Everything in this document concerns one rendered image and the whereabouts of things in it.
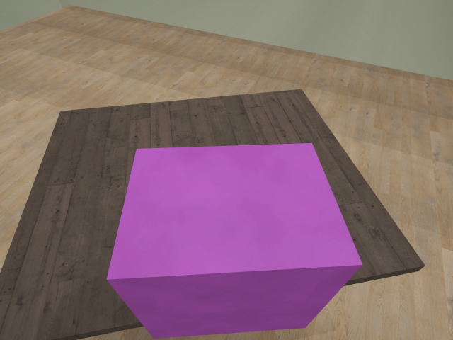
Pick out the carton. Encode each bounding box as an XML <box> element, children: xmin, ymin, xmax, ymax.
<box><xmin>107</xmin><ymin>143</ymin><xmax>362</xmax><ymax>339</ymax></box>

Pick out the table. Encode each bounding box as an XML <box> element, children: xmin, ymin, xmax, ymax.
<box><xmin>0</xmin><ymin>89</ymin><xmax>425</xmax><ymax>340</ymax></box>

